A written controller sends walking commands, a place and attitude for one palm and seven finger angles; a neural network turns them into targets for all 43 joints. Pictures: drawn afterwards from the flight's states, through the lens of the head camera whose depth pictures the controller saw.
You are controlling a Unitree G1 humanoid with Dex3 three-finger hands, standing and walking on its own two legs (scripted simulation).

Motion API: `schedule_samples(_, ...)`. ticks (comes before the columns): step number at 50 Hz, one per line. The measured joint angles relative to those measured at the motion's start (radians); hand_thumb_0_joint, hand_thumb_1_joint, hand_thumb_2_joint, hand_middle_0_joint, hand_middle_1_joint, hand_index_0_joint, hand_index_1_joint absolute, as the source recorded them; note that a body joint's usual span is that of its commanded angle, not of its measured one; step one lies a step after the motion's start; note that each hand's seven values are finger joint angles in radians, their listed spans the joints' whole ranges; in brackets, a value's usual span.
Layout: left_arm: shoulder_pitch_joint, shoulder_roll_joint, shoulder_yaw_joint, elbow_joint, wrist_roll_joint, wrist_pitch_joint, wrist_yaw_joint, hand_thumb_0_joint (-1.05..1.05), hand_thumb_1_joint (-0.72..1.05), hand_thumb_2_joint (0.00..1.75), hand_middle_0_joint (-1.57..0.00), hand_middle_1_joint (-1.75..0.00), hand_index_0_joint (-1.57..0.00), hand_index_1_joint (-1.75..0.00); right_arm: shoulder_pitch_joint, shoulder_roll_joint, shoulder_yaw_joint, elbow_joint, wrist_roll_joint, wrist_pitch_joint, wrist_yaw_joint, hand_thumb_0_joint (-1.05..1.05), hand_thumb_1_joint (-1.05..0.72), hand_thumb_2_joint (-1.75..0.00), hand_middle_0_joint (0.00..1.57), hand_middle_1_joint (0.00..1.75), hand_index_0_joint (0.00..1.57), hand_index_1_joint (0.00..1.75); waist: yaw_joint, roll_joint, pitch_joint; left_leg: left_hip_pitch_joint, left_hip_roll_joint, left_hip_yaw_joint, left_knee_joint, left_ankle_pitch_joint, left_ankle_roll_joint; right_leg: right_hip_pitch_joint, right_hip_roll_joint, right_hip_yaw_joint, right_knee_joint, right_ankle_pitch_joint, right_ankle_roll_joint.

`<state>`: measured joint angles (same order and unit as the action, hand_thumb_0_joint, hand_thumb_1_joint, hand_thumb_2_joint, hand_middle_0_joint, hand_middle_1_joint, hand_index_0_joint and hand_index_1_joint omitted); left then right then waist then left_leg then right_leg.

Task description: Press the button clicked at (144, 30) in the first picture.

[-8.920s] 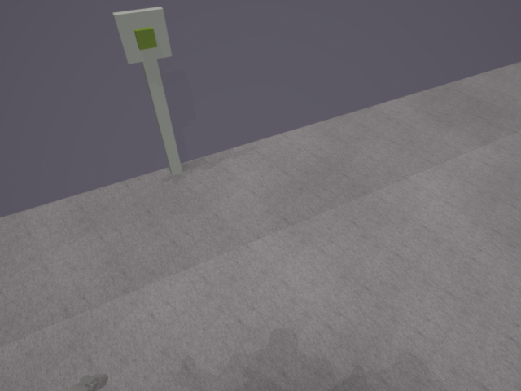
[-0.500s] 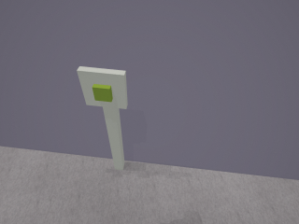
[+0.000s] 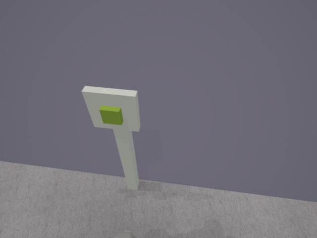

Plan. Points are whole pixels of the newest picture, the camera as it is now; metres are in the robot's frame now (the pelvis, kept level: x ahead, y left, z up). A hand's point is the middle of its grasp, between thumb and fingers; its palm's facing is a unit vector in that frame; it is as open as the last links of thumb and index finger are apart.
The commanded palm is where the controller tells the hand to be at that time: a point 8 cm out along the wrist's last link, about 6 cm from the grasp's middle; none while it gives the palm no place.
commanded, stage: come to a stop and stand still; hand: left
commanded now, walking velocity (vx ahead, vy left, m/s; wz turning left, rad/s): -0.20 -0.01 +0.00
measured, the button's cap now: (112, 114) +0.51 +0.20 -0.02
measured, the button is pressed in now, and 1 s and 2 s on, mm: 0 0 0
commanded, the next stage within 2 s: look again from close up in 0.86 s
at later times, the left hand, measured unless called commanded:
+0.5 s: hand out of the picture +0.03 +0.20 -0.18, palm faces +0.01 -0.97 -0.25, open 7.4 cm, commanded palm none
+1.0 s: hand out of the picture -0.05 +0.16 -0.19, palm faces +0.06 -0.98 -0.16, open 7.4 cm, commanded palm none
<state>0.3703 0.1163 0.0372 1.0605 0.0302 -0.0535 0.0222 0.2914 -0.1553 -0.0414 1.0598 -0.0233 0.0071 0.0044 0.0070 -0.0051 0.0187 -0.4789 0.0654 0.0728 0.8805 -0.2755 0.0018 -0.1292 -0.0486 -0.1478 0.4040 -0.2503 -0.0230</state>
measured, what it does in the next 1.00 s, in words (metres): steps on the spot: left foot, then right foot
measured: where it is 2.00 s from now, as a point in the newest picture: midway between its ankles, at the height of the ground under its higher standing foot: outside the picture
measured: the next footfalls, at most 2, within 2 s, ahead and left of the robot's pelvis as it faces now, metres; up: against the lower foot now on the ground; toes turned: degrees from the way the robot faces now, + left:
left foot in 0.12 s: +0.15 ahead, +0.15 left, +0.00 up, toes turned +5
right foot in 0.50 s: +0.01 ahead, -0.09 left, +0.00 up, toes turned -7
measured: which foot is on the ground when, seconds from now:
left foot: up 0.00-0.10, down 0.12-0.50, up 0.52-0.92, down 0.94-1.00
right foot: down 0.00-0.16, up 0.18-0.48, down 0.50-1.00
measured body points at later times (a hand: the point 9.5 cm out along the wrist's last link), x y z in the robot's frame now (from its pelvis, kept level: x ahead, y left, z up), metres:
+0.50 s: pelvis -0.01 +0.01 -0.02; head +0.01 +0.00 +0.43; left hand +0.03 +0.25 -0.16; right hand +0.06 -0.22 -0.18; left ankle +0.11 +0.15 -0.74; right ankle -0.03 -0.09 -0.75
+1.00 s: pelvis -0.01 +0.01 -0.01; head +0.00 +0.01 +0.44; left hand -0.05 +0.21 -0.17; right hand +0.00 -0.22 -0.17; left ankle -0.01 +0.11 -0.74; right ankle -0.03 -0.09 -0.74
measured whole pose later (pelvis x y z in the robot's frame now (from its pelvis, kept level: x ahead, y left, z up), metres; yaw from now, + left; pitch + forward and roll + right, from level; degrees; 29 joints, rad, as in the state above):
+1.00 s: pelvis -0.01 +0.01 -0.01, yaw -1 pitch -1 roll -1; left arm 0.36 0.11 0.01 1.11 0.02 -0.02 0.05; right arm 0.27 -0.15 -0.01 1.09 -0.01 0.02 -0.03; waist 0.04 0.00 0.04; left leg -0.24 0.03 0.06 0.54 -0.29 0.01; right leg -0.19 0.01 -0.12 0.49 -0.29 -0.03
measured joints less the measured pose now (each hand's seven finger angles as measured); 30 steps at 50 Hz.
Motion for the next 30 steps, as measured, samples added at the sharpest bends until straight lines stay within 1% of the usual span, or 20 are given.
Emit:
schedule_samples(3,0.007,-0.007,-0.006,0.008,0.002,0.013,-0.003,0.01,0.91,0.90,-0.20,-0.30,-0.20,-0.30,-0.037,-0.021,-0.002,-0.023,0.007,-0.011,-0.003,0.02,-0.94,-0.90,0.20,0.30,0.20,0.30,0.014,-0.011,0.017,0.037,0.005,-0.003,-0.170,0.058,-0.013,0.013,-0.007,0.006,0.013,-0.020,0.021)
schedule_samples(5,0.015,-0.011,-0.010,0.010,0.001,0.024,-0.001,0.01,0.91,0.90,-0.20,-0.30,-0.20,-0.30,-0.053,-0.031,0.003,-0.032,0.009,-0.022,-0.008,0.01,-0.94,-0.90,0.20,0.30,0.20,0.30,0.022,-0.006,0.027,0.097,0.009,-0.005,-0.295,0.145,-0.019,0.009,-0.003,0.010,0.063,-0.057,0.037)
schedule_samples(6,0.022,-0.014,-0.013,0.011,-0.001,0.031,0.000,0.01,0.91,0.90,-0.20,-0.30,-0.20,-0.30,-0.055,-0.036,0.005,-0.038,0.010,-0.029,-0.012,0.01,-0.93,-0.90,0.20,0.30,0.20,0.30,0.024,0.006,0.025,0.126,0.018,-0.011,-0.333,0.162,-0.013,0.001,0.006,0.009,0.101,-0.084,0.045)
schedule_samples(7,0.018,-0.009,-0.013,0.016,-0.005,0.041,0.003,0.01,0.90,0.90,-0.20,-0.30,-0.20,-0.30,-0.061,-0.030,0.007,-0.036,0.010,-0.032,-0.018,0.01,-0.93,-0.90,0.20,0.30,0.20,0.30,0.021,-0.004,0.025,0.127,0.011,-0.011,-0.323,0.109,-0.004,-0.009,-0.002,0.009,0.137,-0.111,0.050)
schedule_samples(8,0.010,0.000,-0.012,0.019,-0.008,0.051,0.007,0.01,0.90,0.90,-0.20,-0.30,-0.20,-0.30,-0.070,-0.017,0.010,-0.034,0.009,-0.028,-0.023,0.01,-0.93,-0.90,0.20,0.30,0.20,0.30,0.025,-0.024,0.028,0.124,0.000,-0.004,-0.306,0.081,0.005,-0.020,-0.011,0.024,0.168,-0.156,0.044)
schedule_samples(9,0.004,0.009,-0.010,0.017,-0.010,0.058,0.010,0.01,0.91,0.90,-0.20,-0.30,-0.20,-0.30,-0.080,-0.003,0.016,-0.036,0.007,-0.023,-0.025,0.01,-0.93,-0.90,0.20,0.30,0.20,0.30,0.031,-0.042,0.030,0.124,-0.008,0.007,-0.301,0.073,0.013,-0.037,-0.013,0.043,0.199,-0.198,0.036)
schedule_samples(11,-0.014,0.021,-0.009,0.010,-0.009,0.069,0.012,0.01,0.91,0.90,-0.20,-0.30,-0.20,-0.30,-0.103,0.019,0.025,-0.042,0.005,-0.018,-0.032,0.01,-0.92,-0.90,0.20,0.30,0.20,0.30,0.036,-0.055,0.039,0.127,-0.013,0.020,-0.319,0.090,0.019,-0.084,-0.006,0.065,0.284,-0.249,0.025)
schedule_samples(13,-0.034,0.026,-0.007,0.000,-0.007,0.078,0.007,0.01,0.91,0.90,-0.20,-0.30,-0.20,-0.30,-0.128,0.029,0.020,-0.055,0.007,-0.017,-0.045,0.00,-0.93,-0.90,0.20,0.30,0.20,0.30,0.030,-0.050,0.049,0.128,-0.014,0.027,-0.346,0.111,0.025,-0.138,0.006,0.085,0.386,-0.267,0.021)
schedule_samples(16,-0.058,0.035,0.002,-0.022,-0.003,0.088,0.001,0.01,0.91,0.90,-0.20,-0.30,-0.20,-0.30,-0.158,0.031,0.015,-0.071,0.004,-0.013,-0.047,0.00,-0.94,-0.90,0.20,0.30,0.20,0.30,0.022,-0.033,0.054,0.120,-0.009,0.038,-0.380,0.140,0.028,-0.211,0.022,0.105,0.510,-0.260,0.026)
schedule_samples(19,-0.080,0.048,0.014,-0.044,-0.002,0.100,-0.002,0.01,0.91,0.90,-0.20,-0.30,-0.20,-0.30,-0.170,0.031,0.008,-0.079,0.001,-0.007,-0.045,-0.01,-0.93,-0.90,0.21,0.30,0.21,0.30,0.013,-0.019,0.051,0.109,-0.001,0.048,-0.399,0.165,0.021,-0.248,0.029,0.110,0.563,-0.250,0.033)
schedule_samples(21,-0.094,0.053,0.019,-0.056,-0.001,0.104,-0.004,0.01,0.91,0.90,-0.20,-0.30,-0.20,-0.30,-0.167,0.024,0.001,-0.078,-0.003,-0.001,-0.042,-0.01,-0.93,-0.90,0.21,0.30,0.21,0.30,0.005,-0.006,0.045,0.101,0.004,0.049,-0.403,0.178,0.014,-0.238,0.026,0.101,0.523,-0.250,0.033)
schedule_samples(22,-0.098,0.054,0.020,-0.061,-0.002,0.103,-0.005,0.00,0.91,0.90,-0.20,-0.30,-0.20,-0.30,-0.162,0.019,-0.003,-0.076,-0.006,0.004,-0.039,-0.01,-0.93,-0.90,0.21,0.30,0.21,0.30,0.001,0.002,0.041,0.096,0.006,0.048,-0.403,0.184,0.009,-0.220,0.025,0.094,0.476,-0.252,0.030)
schedule_samples(24,-0.097,0.052,0.020,-0.071,-0.002,0.093,-0.007,0.00,0.91,0.90,-0.19,-0.30,-0.20,-0.30,-0.144,0.007,-0.010,-0.070,-0.009,0.017,-0.033,-0.01,-0.92,-0.90,0.21,0.30,0.21,0.30,-0.004,0.018,0.026,0.082,0.009,0.043,-0.389,0.187,-0.001,-0.155,0.022,0.078,0.315,-0.207,0.019)
schedule_samples(25,-0.090,0.053,0.019,-0.077,0.000,0.082,-0.006,0.00,0.91,0.90,-0.19,-0.30,-0.20,-0.30,-0.131,0.003,-0.014,-0.064,-0.007,0.025,-0.030,0.00,-0.92,-0.90,0.21,0.30,0.21,0.30,-0.004,0.016,0.014,0.066,0.006,0.044,-0.361,0.162,-0.006,-0.123,0.018,0.078,0.222,-0.154,0.009)
schedule_samples(26,-0.087,0.048,0.015,-0.073,0.004,0.075,-0.002,0.00,0.91,0.90,-0.19,-0.30,-0.20,-0.30,-0.119,-0.003,-0.019,-0.054,-0.002,0.036,-0.028,0.00,-0.92,-0.90,0.21,0.30,0.21,0.30,-0.004,0.026,0.010,0.053,0.005,0.028,-0.321,0.093,-0.012,-0.118,0.022,0.071,0.210,-0.105,-0.002)
schedule_samples(27,-0.080,0.040,0.008,-0.070,0.005,0.073,0.000,0.00,0.91,0.90,-0.19,-0.30,-0.20,-0.30,-0.103,-0.012,-0.025,-0.045,0.001,0.047,-0.027,0.00,-0.92,-0.90,0.21,0.30,0.21,0.30,-0.005,0.039,0.002,0.042,0.000,0.004,-0.278,0.013,-0.012,-0.110,0.027,0.059,0.209,-0.095,-0.012)
schedule_samples(28,-0.070,0.033,0.000,-0.067,0.005,0.071,0.002,0.00,0.91,0.90,-0.19,-0.30,-0.20,-0.30,-0.082,-0.021,-0.026,-0.036,0.001,0.054,-0.021,0.00,-0.93,-0.90,0.21,0.30,0.21,0.30,-0.006,0.047,-0.011,0.032,-0.007,-0.016,-0.230,-0.030,-0.011,-0.096,0.031,0.048,0.192,-0.093,-0.019)
schedule_samples(30,-0.046,0.017,-0.010,-0.057,-0.001,0.061,0.004,0.00,0.91,0.90,-0.19,-0.30,-0.20,-0.30,-0.048,-0.033,-0.024,-0.012,-0.003,0.060,-0.011,0.00,-0.93,-0.90,0.20,0.30,0.20,0.30,-0.004,0.052,-0.032,0.022,-0.018,-0.041,-0.133,-0.024,-0.011,-0.057,0.040,0.037,0.125,-0.074,-0.027)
